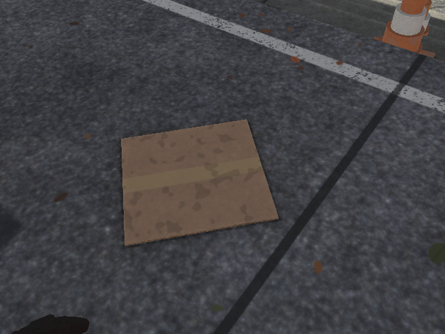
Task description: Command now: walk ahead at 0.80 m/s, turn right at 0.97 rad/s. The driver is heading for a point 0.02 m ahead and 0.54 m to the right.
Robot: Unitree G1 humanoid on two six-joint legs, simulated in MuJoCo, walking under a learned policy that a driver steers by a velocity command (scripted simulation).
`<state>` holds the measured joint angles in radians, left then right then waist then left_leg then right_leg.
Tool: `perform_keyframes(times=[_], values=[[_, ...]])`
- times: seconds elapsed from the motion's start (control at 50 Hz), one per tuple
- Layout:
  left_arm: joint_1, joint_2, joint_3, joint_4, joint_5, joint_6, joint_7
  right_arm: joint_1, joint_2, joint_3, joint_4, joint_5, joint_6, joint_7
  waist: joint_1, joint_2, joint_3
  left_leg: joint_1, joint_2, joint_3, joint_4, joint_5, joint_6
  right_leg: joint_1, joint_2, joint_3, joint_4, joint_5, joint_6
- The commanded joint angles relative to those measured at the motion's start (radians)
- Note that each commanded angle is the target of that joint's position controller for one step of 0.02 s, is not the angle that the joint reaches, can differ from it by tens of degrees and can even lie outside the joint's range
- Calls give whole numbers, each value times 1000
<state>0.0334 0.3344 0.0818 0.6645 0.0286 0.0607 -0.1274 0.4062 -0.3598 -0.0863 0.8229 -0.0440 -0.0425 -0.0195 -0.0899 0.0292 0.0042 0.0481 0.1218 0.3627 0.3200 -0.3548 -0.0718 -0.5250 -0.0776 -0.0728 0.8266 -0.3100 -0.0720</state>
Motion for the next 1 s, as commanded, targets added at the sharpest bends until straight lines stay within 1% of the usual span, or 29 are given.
perform_keyframes(times=[0.02, 0.06, 0.08, 0.1, 0.12, 0.14, 0.16, 0.2, 0.24, 0.28, 0.34, 0.42, 0.46, 0.5, 0.52, 0.54, 0.56, 0.58, 0.62, 0.64, 0.68, 0.72, 0.78, 0.88, 0.92, 0.94, 0.96, 0.98, 1.0], values=[[-148, 50, -9, -108, 4, -17, 2, -8, -132, -27, -27, -5, -8, 5, 23, 88, 124, 32, 274, -155, -160, 25, 158, -123, 6, -52, -44, -59, -59], [60, 74, 1, -42, -6, -24, 30, -58, -164, -30, -27, 12, -1, 11, 143, 59, 26, -62, 228, -32, 117, 640, 135, 203, 124, -131, -101, -108, -96], [304, 100, 24, 40, -11, -34, 53, -93, -184, -30, -43, 29, 5, 19, 271, -16, -106, -211, 193, 13, 441, 844, 117, 540, 189, -126, -150, -51, -125], [468, 192, 57, 111, -11, -41, 77, -118, -130, -11, -69, 8, 9, 33, 332, -211, -151, -538, 114, -11, 815, 315, 85, 802, 93, 100, -261, -242, -151], [373, 316, 70, 61, -26, -35, 96, -219, -31, 12, -189, 2, -13, 47, 258, -436, -149, -927, -55, -175, 1080, -215, 28, 857, -107, 695, -536, -602, -233], [344, 292, 59, 29, -17, -36, 104, -342, -94, 9, -242, -18, -28, 49, 271, -226, -101, -1043, -49, -361, 1136, -134, 21, 817, -164, 823, -612, -468, -241], [346, 257, 49, 52, -7, -41, 113, -316, -90, 15, -237, -12, -38, 49, 227, -151, -44, -1050, -18, -370, 1099, -59, 31, 777, -179, 738, -587, -290, -243], [277, 201, 33, 43, -3, -65, 126, -183, -92, 21, -171, -22, -36, 47, 113, -65, 25, -870, 44, -383, 937, 24, 35, 553, -86, 553, -600, -138, -215], [239, 154, 14, 35, -17, -95, 125, -151, -88, 25, -149, -35, -2, 53, 72, -86, 50, -780, 51, -383, 876, 64, 16, 433, -17, 497, -639, -50, -219], [284, 137, 10, 56, -25, -119, 115, -234, -72, 29, -171, -26, 19, 56, 80, -51, 93, -780, 28, -353, 791, 104, 0, 370, 20, 468, -676, 60, -225], [374, 145, 15, 88, -24, -136, 113, -419, -35, 44, -238, -6, 15, 59, 123, -32, 141, -809, -26, -327, 598, 212, -9, 368, 38, 469, -695, 260, -225], [439, 144, 18, 127, -37, -148, 125, -549, -6, 60, -294, 9, 1, 69, 165, -74, 108, -699, -92, -334, 363, 396, 31, 455, 9, 492, -671, 629, -194], [412, 160, 22, 139, -43, -141, 138, -508, -9, 62, -295, 12, -6, 56, 136, -66, 77, -545, -143, -331, 244, 404, 66, 489, 32, 454, -580, 903, -136], [385, 205, 34, 140, -40, -141, 137, -278, -83, 32, -243, 21, -14, 20, 32, -102, -80, -141, -190, -357, 226, 391, 89, 428, 62, 468, -282, 1155, -41], [328, 216, 38, 129, -45, -147, 130, -86, -128, 13, -194, 21, -20, -3, -72, -106, -157, 81, -135, -377, 182, 458, 97, 344, 106, 471, -70, 1086, -13], [314, 99, 13, 104, -46, -153, 130, 72, -178, -2, -159, -10, -29, -20, -104, -6, -255, 310, 76, -529, 220, 496, 124, 196, 183, 403, 237, 495, 8], [472, 4, -11, 57, -112, -134, 156, 60, -239, -15, -179, -30, -33, -6, 3, 350, -508, 578, 485, -981, 241, 974, 288, -47, 319, 256, 672, -352, 42], [433, 141, 9, 81, -54, -114, 168, -14, -172, -20, -204, -4, -12, 1, -4, 164, -553, 443, 407, -944, 237, 946, 310, -52, 214, 217, 723, -224, 26], [302, 125, 15, 76, -23, -92, 146, -129, 7, 35, -188, -6, -9, -2, 30, 48, -245, 150, 283, -656, 153, 831, 262, -112, 120, 176, 607, -103, 34], [269, 100, 12, 65, -12, -75, 129, -136, 19, 42, -172, -4, -12, -8, 41, 79, -170, 69, 253, -586, 113, 762, 250, -134, 82, 179, 560, -98, 40], [258, 44, 2, 45, -1, -34, 104, -138, 2, 40, -144, 15, -24, -1, 77, 85, -48, -144, 250, -486, 24, 736, 245, -80, 56, 157, 487, -117, 53], [211, 17, -9, -9, 6, -17, 88, -189, -23, 32, -134, 29, -41, 8, 119, 79, -2, -238, 269, -399, -26, 783, 238, -68, 24, 145, 338, -70, 55], [195, -5, -24, -43, -5, -12, 61, -288, -38, 22, -143, 38, -50, 16, 173, 118, -37, -337, 194, -192, -6, 731, 173, 116, 21, 74, 49, 213, 30], [121, 58, -2, -68, -9, -2, 66, -228, -102, -11, -147, 61, -17, 28, 155, 73, -22, -296, 207, -103, 178, 621, 104, 240, 87, -29, -123, 209, -9], [265, 93, 24, -27, 5, -22, 94, -193, -117, -19, -155, 66, 20, 36, 210, -3, -86, -308, 187, -82, 499, 581, 78, 391, 150, -20, -204, 148, -56], [300, 167, 44, -15, 7, -33, 121, -128, -96, -15, -165, 46, 38, 46, 199, -195, -72, -473, 109, -72, 765, 63, 27, 491, 36, 215, -318, 440, -98], [248, 306, 72, -69, -11, -16, 128, -47, -50, -1, -219, 34, 64, 48, 114, -301, -142, -685, -54, -156, 1061, -451, -31, 577, -203, 662, -333, 743, -264], [279, 296, 83, -102, -40, -23, 117, -60, -64, 2, -227, 6, 82, 28, 169, -195, -277, -717, -54, -359, 1082, -398, -39, 592, -256, 817, -472, 525, -332], [235, 261, 75, -96, -24, -22, 120, -122, -72, 3, -237, 12, 84, 15, 150, -143, -197, -728, -39, -401, 1030, -300, -26, 523, -211, 756, -508, 279, -306]])
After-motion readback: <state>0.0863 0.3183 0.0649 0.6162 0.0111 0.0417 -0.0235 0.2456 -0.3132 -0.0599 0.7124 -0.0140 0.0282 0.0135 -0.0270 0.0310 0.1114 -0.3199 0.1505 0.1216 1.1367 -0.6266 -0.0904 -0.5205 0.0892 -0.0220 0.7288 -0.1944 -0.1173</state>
